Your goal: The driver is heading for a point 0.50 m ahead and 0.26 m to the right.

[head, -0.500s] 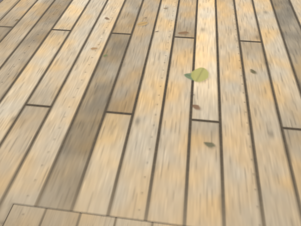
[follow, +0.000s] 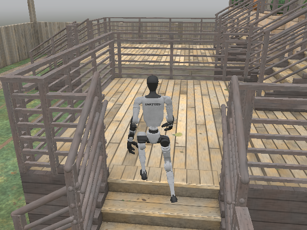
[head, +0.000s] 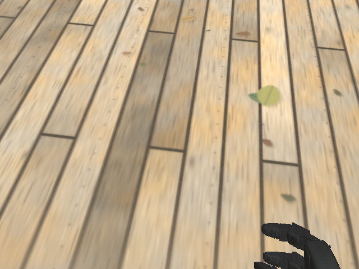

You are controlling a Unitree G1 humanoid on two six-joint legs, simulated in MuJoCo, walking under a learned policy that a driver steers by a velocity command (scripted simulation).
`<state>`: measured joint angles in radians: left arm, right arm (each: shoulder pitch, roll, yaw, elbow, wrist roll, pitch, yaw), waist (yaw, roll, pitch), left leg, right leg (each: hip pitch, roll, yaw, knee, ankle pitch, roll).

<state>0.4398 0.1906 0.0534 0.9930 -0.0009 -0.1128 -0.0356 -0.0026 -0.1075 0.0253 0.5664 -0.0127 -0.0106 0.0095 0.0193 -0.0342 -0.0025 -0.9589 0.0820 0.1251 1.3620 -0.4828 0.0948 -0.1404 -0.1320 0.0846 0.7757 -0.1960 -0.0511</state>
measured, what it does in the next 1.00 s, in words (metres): climbs, turning right: right foot, then left foot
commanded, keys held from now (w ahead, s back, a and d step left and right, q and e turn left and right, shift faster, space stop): w+e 1.00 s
